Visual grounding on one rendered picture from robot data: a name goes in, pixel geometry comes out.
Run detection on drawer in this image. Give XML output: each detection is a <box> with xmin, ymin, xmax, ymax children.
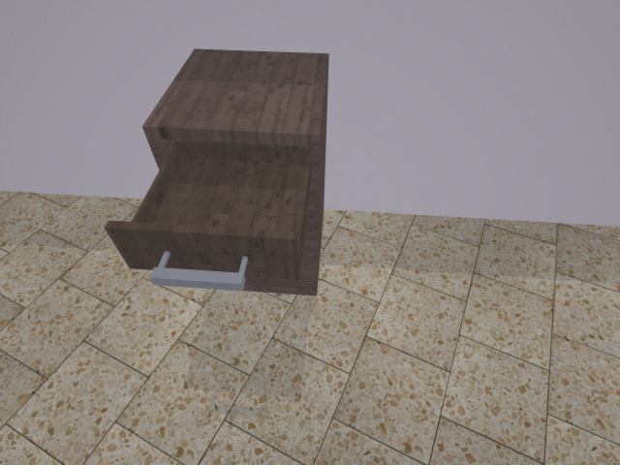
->
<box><xmin>105</xmin><ymin>139</ymin><xmax>311</xmax><ymax>280</ymax></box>

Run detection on handle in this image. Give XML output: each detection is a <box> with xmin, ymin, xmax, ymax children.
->
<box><xmin>149</xmin><ymin>251</ymin><xmax>248</xmax><ymax>292</ymax></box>

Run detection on cabinet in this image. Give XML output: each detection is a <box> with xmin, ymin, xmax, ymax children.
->
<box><xmin>142</xmin><ymin>49</ymin><xmax>329</xmax><ymax>295</ymax></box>

